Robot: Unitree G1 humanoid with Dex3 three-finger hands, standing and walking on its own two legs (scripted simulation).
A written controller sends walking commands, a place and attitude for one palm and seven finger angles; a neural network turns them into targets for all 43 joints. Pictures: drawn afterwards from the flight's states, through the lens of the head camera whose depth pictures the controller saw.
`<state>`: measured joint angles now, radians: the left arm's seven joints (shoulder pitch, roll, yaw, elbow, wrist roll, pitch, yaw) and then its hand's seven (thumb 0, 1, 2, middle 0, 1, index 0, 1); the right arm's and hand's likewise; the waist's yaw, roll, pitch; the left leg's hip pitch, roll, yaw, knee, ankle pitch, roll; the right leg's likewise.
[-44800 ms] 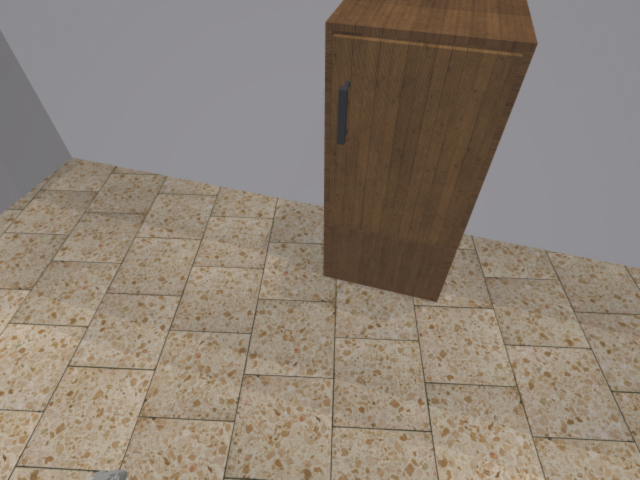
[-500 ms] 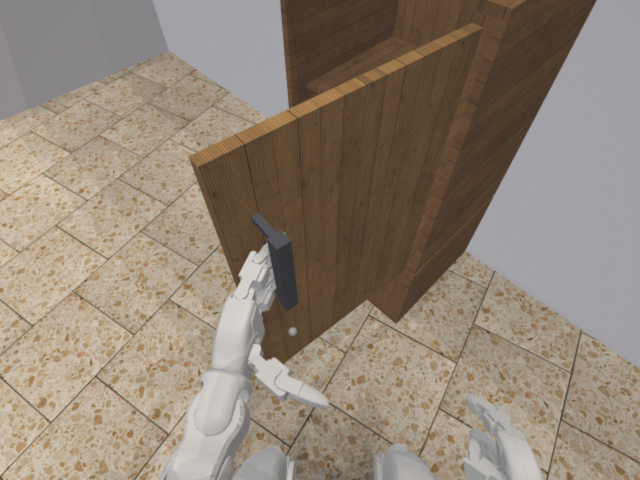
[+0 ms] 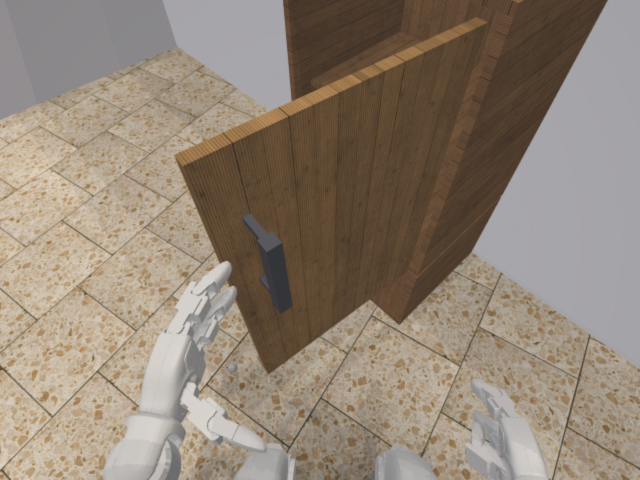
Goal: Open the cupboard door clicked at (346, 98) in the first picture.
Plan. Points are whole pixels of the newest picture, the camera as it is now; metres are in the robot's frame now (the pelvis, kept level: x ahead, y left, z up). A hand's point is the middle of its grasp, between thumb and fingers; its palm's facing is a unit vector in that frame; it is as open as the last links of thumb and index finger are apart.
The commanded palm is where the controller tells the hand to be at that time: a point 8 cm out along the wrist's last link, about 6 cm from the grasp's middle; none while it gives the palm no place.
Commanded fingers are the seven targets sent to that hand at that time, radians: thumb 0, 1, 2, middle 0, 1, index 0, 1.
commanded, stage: slide the hand sideways off the handle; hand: left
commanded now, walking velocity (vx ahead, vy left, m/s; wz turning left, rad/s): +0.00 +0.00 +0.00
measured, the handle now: (268, 266) +0.35 +0.09 +0.07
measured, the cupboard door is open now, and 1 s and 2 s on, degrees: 84 84 84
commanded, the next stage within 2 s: draw the hand back to the body in 0.28 s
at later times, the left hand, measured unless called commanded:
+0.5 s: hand (191, 389) +0.21 +0.15 +0.06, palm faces -0.09 -0.99 -0.05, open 16.3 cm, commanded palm +0.19 +0.21 +0.08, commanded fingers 0.00 -0.50 0.30 -0.15 -0.30 -0.15 -0.30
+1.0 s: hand (94, 362) +0.21 +0.21 +0.13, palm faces +0.12 -0.96 -0.27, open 15.6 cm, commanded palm +0.17 +0.27 +0.16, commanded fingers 0.00 -0.08 0.48 -0.17 -0.30 -0.17 -0.30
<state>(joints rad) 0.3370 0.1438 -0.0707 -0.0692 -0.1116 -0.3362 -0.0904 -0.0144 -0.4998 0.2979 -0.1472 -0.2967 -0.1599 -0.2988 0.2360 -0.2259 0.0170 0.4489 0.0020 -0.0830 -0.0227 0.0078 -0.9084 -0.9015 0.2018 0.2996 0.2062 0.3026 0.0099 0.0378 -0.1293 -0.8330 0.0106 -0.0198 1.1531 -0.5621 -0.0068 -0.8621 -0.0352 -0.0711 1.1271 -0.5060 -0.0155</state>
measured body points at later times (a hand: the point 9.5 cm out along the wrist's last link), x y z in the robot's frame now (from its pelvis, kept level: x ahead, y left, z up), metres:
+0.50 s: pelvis +0.00 +0.00 -0.01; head +0.05 +0.00 +0.44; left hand +0.21 +0.20 +0.07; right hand +0.19 -0.22 -0.08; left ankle +0.00 +0.12 -0.65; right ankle +0.03 -0.11 -0.65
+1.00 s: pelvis +0.02 +0.02 +0.05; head +0.02 +0.01 +0.50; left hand +0.20 +0.26 +0.15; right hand +0.20 -0.21 -0.02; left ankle +0.00 +0.12 -0.65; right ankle +0.03 -0.11 -0.65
